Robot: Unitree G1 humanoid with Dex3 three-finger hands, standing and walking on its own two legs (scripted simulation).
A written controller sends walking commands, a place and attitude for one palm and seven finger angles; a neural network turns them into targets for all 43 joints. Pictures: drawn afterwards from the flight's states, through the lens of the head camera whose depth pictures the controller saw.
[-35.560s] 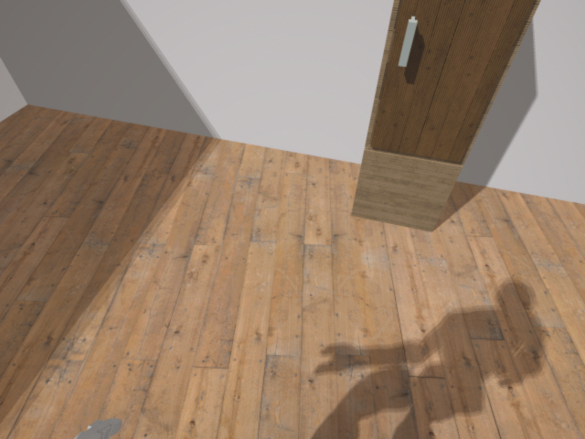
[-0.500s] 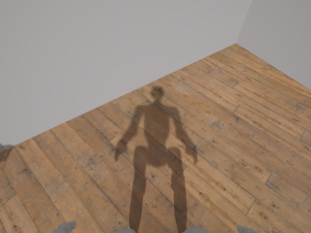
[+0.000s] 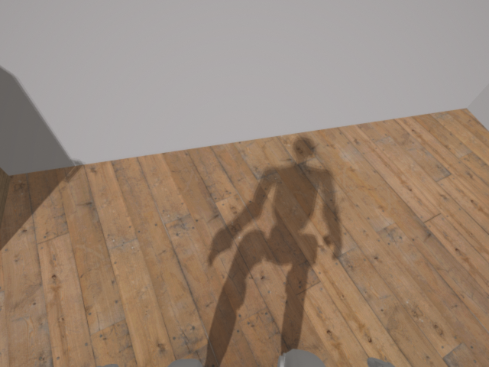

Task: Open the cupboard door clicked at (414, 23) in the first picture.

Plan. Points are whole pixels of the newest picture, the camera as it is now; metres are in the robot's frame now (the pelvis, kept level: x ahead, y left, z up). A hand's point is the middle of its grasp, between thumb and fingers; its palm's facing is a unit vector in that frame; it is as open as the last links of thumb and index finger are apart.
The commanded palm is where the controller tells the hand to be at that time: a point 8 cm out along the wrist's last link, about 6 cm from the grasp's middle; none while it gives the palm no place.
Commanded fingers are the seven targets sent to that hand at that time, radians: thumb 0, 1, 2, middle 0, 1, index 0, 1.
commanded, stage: turn to face it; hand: left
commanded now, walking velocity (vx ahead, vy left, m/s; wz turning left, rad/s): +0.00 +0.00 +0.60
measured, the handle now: out of the picture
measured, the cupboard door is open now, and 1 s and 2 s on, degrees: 51 51 51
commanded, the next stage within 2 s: take the last steps up to it in 1.84 s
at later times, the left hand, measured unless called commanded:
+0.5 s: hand out of the picture +0.04 +0.14 -0.14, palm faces +0.29 -0.92 -0.25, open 7.4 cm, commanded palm none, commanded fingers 0.00 0.90 0.90 -0.20 -0.30 -0.20 -0.30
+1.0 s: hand out of the picture +0.01 +0.16 -0.15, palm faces +0.56 -0.77 -0.30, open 7.3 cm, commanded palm none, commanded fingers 0.00 0.90 0.90 -0.20 -0.30 -0.20 -0.30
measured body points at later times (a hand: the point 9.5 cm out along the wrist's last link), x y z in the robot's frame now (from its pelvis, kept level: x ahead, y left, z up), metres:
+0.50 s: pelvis +0.02 -0.06 +0.01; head +0.08 -0.06 +0.46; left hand +0.03 +0.19 -0.12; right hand +0.18 -0.29 -0.14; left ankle -0.03 +0.07 -0.67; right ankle +0.03 -0.17 -0.73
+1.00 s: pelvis +0.05 -0.08 +0.00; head +0.09 -0.07 +0.45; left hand -0.02 +0.20 -0.12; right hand +0.26 -0.25 -0.15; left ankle -0.01 +0.05 -0.72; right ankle +0.12 -0.18 -0.73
